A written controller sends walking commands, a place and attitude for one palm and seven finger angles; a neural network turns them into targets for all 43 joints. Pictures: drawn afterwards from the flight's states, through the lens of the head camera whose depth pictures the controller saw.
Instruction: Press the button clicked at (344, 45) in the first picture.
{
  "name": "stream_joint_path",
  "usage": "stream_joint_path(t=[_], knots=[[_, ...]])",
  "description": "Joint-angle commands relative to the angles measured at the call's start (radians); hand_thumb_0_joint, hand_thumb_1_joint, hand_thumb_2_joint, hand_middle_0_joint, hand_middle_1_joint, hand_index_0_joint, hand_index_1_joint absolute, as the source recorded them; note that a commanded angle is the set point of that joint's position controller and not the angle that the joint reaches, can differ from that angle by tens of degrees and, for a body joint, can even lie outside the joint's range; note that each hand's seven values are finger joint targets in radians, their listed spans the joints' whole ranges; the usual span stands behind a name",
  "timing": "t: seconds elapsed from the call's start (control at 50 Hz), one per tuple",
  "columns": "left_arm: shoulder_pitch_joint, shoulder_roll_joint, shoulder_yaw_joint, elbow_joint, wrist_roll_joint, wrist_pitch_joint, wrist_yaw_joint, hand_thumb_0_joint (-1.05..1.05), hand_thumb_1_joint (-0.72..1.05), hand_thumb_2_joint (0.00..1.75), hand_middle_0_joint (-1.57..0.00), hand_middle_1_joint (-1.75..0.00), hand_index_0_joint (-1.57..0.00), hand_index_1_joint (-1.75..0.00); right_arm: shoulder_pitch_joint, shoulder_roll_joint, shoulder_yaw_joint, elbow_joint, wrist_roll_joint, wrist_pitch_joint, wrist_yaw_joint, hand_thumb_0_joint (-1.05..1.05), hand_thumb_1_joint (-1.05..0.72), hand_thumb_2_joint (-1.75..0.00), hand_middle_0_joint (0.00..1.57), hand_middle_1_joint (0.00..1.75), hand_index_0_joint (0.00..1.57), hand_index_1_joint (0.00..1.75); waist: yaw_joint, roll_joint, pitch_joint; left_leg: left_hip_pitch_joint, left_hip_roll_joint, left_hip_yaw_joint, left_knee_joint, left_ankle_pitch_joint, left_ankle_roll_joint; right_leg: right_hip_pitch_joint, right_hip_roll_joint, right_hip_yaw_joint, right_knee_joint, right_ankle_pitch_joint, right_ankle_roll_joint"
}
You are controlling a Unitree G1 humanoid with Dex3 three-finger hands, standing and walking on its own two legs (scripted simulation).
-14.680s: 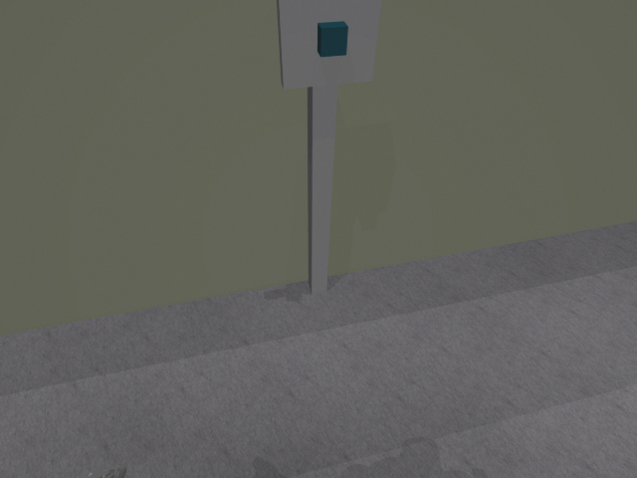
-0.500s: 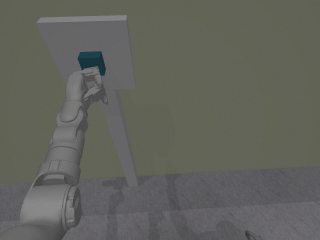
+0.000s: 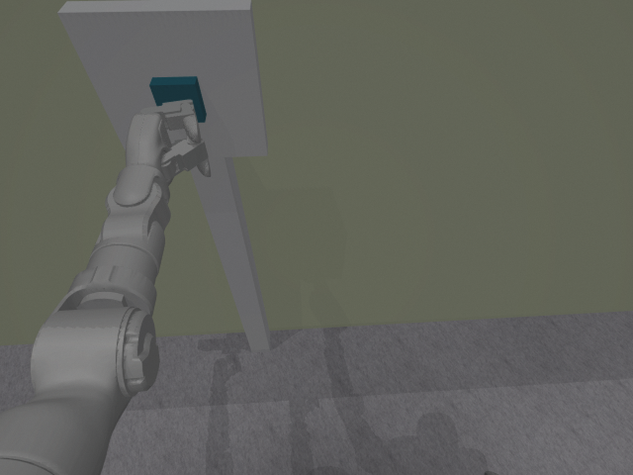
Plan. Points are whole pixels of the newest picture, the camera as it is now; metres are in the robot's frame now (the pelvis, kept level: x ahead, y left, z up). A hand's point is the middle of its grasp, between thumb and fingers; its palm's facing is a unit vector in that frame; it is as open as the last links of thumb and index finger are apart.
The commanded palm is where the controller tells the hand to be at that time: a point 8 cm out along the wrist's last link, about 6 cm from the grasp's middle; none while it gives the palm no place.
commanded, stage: press the button with the knuckle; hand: left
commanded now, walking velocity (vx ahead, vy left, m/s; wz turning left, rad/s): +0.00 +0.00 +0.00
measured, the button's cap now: (180, 96) +0.54 +0.17 +0.19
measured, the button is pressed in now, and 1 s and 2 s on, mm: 11 0 0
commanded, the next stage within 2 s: hold the button down briefly in 0.12 s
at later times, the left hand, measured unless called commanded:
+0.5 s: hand (201, 146) +0.48 +0.15 +0.16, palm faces +0.04 -1.00 -0.02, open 3.0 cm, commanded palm +0.49 +0.19 +0.16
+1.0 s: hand (209, 157) +0.46 +0.13 +0.16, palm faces +0.02 -1.00 +0.00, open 3.2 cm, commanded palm +0.42 +0.18 +0.16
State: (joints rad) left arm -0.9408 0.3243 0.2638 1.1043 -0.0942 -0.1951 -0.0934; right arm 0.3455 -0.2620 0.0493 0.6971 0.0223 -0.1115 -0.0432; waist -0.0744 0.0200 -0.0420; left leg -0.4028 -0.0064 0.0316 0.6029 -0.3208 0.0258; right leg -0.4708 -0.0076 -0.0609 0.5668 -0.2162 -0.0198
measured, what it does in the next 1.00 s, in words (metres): stands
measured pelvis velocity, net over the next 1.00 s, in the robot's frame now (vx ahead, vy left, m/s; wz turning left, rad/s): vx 0.00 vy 0.00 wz -0.02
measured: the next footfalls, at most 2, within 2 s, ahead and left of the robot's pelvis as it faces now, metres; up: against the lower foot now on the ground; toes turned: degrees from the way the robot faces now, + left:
none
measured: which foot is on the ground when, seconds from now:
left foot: down 0.00-1.00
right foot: down 0.00-1.00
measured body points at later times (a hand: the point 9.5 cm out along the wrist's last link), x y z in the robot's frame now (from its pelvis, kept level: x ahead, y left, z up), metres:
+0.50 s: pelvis -0.02 +0.00 -0.01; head +0.04 +0.00 +0.44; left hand +0.47 +0.20 +0.16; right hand -0.01 -0.27 -0.12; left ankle -0.01 +0.10 -0.73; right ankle +0.04 -0.11 -0.73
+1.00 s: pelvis +0.00 +0.00 +0.00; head +0.03 -0.02 +0.45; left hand +0.45 +0.18 +0.16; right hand +0.08 -0.26 -0.12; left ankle -0.01 +0.10 -0.73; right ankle +0.04 -0.11 -0.73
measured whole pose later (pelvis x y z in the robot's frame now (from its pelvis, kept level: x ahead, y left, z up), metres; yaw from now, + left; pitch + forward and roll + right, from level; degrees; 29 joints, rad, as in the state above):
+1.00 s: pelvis +0.00 +0.00 +0.00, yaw -1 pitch +6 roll +0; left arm -0.79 0.28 0.27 0.91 -0.13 -0.18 -0.09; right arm 0.35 -0.27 0.04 0.67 0.03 -0.12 -0.02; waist -0.06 0.04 -0.06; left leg -0.39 0.01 0.05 0.61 -0.33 0.02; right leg -0.47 0.01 -0.04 0.58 -0.22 -0.03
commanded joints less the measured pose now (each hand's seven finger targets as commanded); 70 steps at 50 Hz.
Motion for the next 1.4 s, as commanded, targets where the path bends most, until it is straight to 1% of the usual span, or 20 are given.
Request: stream_joint_path(t=[0.0,0.02,0.2,0.28,0.34,0.4,0.46,0.5,0.52,0.68,0.72,0.8,0.86,0.94,0.98,1.04,1.06,1.22,1.28,1.38], knots=[[-0.637,0.236,0.036,-0.178,-0.007,-0.078,0.025,0.00,0.90,0.90,-1.30,-1.50,-1.30,-1.50,0.080,-0.154,-0.052,-0.086,-0.002,-0.041,-0.012,0.00,-0.90,-0.90,0.20,0.30,0.20,0.30,-0.064,-0.047,-0.304,0.027,-0.001,-0.058,-0.085,0.086,0.007,0.153,0.018,0.057,-0.055,0.095,-0.003],[-0.673,0.229,0.017,-0.195,-0.004,-0.085,0.024,0.00,0.90,0.90,-1.30,-1.50,-1.30,-1.50,0.083,-0.153,-0.050,-0.085,-0.001,-0.043,-0.011,0.00,-0.90,-0.90,0.20,0.30,0.20,0.30,-0.071,0.001,-0.319,0.038,-0.001,-0.056,-0.086,0.083,0.005,0.146,0.016,0.060,-0.053,0.092,-0.003],[-0.720,0.284,0.031,-0.099,-0.004,-0.098,0.021,0.00,0.90,0.90,-1.30,-1.50,-1.30,-1.50,0.116,-0.175,-0.047,-0.073,-0.002,-0.055,-0.019,0.00,-0.90,-0.90,0.20,0.30,0.20,0.30,-0.107,-0.019,-0.283,-0.036,0.004,-0.070,-0.085,-0.048,0.009,0.090,0.017,0.069,-0.067,-0.041,0.003],[-0.743,0.281,0.024,-0.100,-0.004,-0.108,0.019,0.00,0.90,0.90,-1.30,-1.50,-1.30,-1.50,0.125,-0.175,-0.047,-0.070,-0.003,-0.063,-0.015,0.00,-0.90,-0.90,0.20,0.30,0.20,0.30,-0.108,0.030,-0.304,-0.028,0.004,-0.072,-0.081,-0.064,0.005,0.076,0.016,0.069,-0.060,-0.055,0.002],[-0.733,0.319,0.051,-0.091,-0.004,-0.114,0.021,0.00,0.90,0.90,-1.30,-1.50,-1.30,-1.50,0.135,-0.183,-0.049,-0.069,-0.006,-0.064,-0.014,0.00,-0.90,-0.90,0.20,0.30,0.20,0.30,-0.107,0.005,-0.323,-0.044,0.005,-0.070,-0.076,-0.059,0.008,0.092,0.016,0.072,-0.059,-0.054,0.004],[-0.749,0.294,0.034,-0.098,-0.006,-0.123,0.022,0.00,0.90,0.90,-1.30,-1.50,-1.30,-1.50,0.135,-0.185,-0.051,-0.069,-0.008,-0.071,-0.013,0.00,-0.90,-0.90,0.20,0.30,0.20,0.30,-0.114,-0.009,-0.304,-0.048,0.007,-0.072,-0.078,-0.089,0.010,0.078,0.017,0.073,-0.064,-0.080,0.004],[-0.763,0.279,0.013,-0.112,-0.003,-0.125,0.018,0.00,0.90,0.90,-1.30,-1.50,-1.30,-1.50,0.136,-0.183,-0.049,-0.069,-0.007,-0.077,-0.011,0.00,-0.90,-0.90,0.20,0.30,0.20,0.30,-0.113,0.047,-0.314,-0.039,0.006,-0.071,-0.079,-0.100,0.005,0.064,0.014,0.074,-0.060,-0.089,0.003],[-0.749,0.293,0.023,-0.104,-0.002,-0.127,0.022,0.00,0.90,0.90,-1.30,-1.50,-1.30,-1.50,0.144,-0.189,-0.051,-0.068,-0.010,-0.077,-0.014,0.00,-0.90,-0.90,0.20,0.30,0.20,0.30,-0.116,-0.010,-0.322,-0.038,0.009,-0.079,-0.079,-0.090,0.008,0.068,0.018,0.065,-0.056,-0.081,0.004],[-0.755,0.288,0.023,-0.115,-0.004,-0.127,0.023,0.00,0.90,0.90,-1.30,-1.50,-1.30,-1.50,0.142,-0.186,-0.050,-0.069,-0.009,-0.079,-0.011,0.00,-0.90,-0.90,0.20,0.30,0.20,0.30,-0.112,0.035,-0.329,-0.031,0.007,-0.073,-0.076,-0.084,0.007,0.066,0.016,0.071,-0.056,-0.077,0.004],[-0.655,0.261,0.033,-0.150,-0.010,-0.122,0.010,0.00,0.90,0.90,-1.30,-1.50,-1.30,-1.50,0.134,-0.180,-0.060,-0.080,-0.010,-0.077,0.001,0.00,-0.90,-0.90,0.20,0.30,0.20,0.30,-0.077,-0.016,-0.343,-0.016,0.008,-0.067,-0.070,-0.012,0.007,0.112,0.018,0.061,-0.044,-0.010,-0.002],[-0.608,0.223,0.011,-0.195,-0.016,-0.125,0.002,0.00,0.90,0.90,-1.30,-1.50,-1.30,-1.50,0.118,-0.170,-0.060,-0.093,-0.008,-0.075,0.005,0.00,-0.90,-0.90,0.20,0.30,0.20,0.30,-0.056,0.048,-0.371,0.025,0.008,-0.062,-0.069,0.037,0.002,0.120,0.019,0.056,-0.032,0.037,-0.008],[-0.498,0.177,0.001,-0.299,-0.038,-0.113,-0.003,0.00,0.90,0.90,-1.30,-1.50,-1.30,-1.50,0.085,-0.164,-0.065,-0.119,-0.002,-0.070,0.011,0.00,-0.90,-0.90,0.20,0.30,0.20,0.30,-0.028,0.000,-0.381,0.066,0.011,-0.058,-0.071,0.110,0.003,0.160,0.025,0.047,-0.030,0.105,-0.012],[-0.443,0.161,0.000,-0.350,-0.049,-0.080,0.001,0.00,0.90,0.90,-1.30,-1.50,-1.30,-1.50,0.054,-0.156,-0.064,-0.128,0.008,-0.064,0.009,0.00,-0.90,-0.90,0.20,0.30,0.20,0.30,-0.013,-0.011,-0.331,0.059,0.012,-0.051,-0.086,0.108,0.004,0.176,0.024,0.045,-0.040,0.109,-0.012],[-0.292,0.194,0.050,-0.467,-0.046,-0.044,0.019,0.00,0.90,0.90,-1.30,-1.50,-1.30,-1.50,0.011,-0.145,-0.062,-0.157,0.010,-0.052,0.008,0.00,-0.90,-0.90,0.20,0.30,0.20,0.30,0.039,-0.012,-0.356,0.065,0.008,-0.034,-0.093,0.185,0.006,0.265,0.019,0.050,-0.033,0.195,-0.016],[-0.226,0.123,0.004,-0.549,-0.048,-0.022,0.019,0.00,0.90,0.90,-1.30,-1.50,-1.30,-1.50,-0.019,-0.132,-0.063,-0.177,0.013,-0.047,0.010,0.00,-0.90,-0.90,0.20,0.30,0.20,0.30,0.047,-0.008,-0.351,0.093,0.010,-0.026,-0.096,0.245,0.004,0.282,0.018,0.046,-0.030,0.257,-0.016],[-0.125,0.142,0.041,-0.626,-0.061,0.024,0.027,0.00,0.90,0.90,-1.30,-1.50,-1.30,-1.50,-0.049,-0.131,-0.062,-0.192,0.016,-0.033,0.007,0.00,-0.90,-0.90,0.20,0.30,0.20,0.30,0.065,-0.077,-0.342,0.089,0.011,-0.017,-0.104,0.269,0.008,0.334,0.014,0.048,-0.039,0.300,-0.010],[-0.089,0.128,0.033,-0.657,-0.061,0.042,0.026,0.00,0.90,0.90,-1.30,-1.50,-1.30,-1.50,-0.068,-0.126,-0.062,-0.200,0.018,-0.028,0.005,0.00,-0.90,-0.90,0.20,0.30,0.20,0.30,0.074,-0.058,-0.334,0.094,0.011,-0.009,-0.109,0.272,0.007,0.344,0.011,0.052,-0.042,0.307,-0.010],[0.030,0.032,-0.055,-0.929,-0.071,0.134,0.021,0.00,0.90,0.90,-1.30,-1.50,-1.30,-1.50,-0.161,-0.098,-0.051,-0.227,0.023,-0.015,-0.016,0.00,-0.90,-0.90,0.20,0.30,0.20,0.30,0.077,-0.002,-0.323,0.189,0.005,-0.007,-0.117,0.327,0.006,0.369,0.002,0.047,-0.062,0.361,-0.009],[0.087,0.028,-0.053,-0.943,-0.084,0.177,0.015,0.00,0.90,0.90,-1.30,-1.50,-1.30,-1.50,-0.183,-0.100,-0.046,-0.223,0.025,-0.013,-0.025,0.00,-0.90,-0.90,0.20,0.30,0.20,0.30,0.079,-0.054,-0.279,0.184,0.002,-0.013,-0.122,0.294,0.006,0.362,0.003,0.040,-0.076,0.333,-0.006],[0.130,-0.012,-0.097,-1.060,-0.089,0.211,0.003,0.00,0.90,0.90,-1.30,-1.50,-1.30,-1.50,-0.224,-0.089,-0.038,-0.237,0.023,-0.018,-0.032,0.00,-0.90,-0.90,0.20,0.30,0.20,0.30,0.085,-0.001,-0.289,0.220,-0.007,-0.021,-0.120,0.310,0.003,0.368,-0.002,0.037,-0.076,0.337,-0.010]])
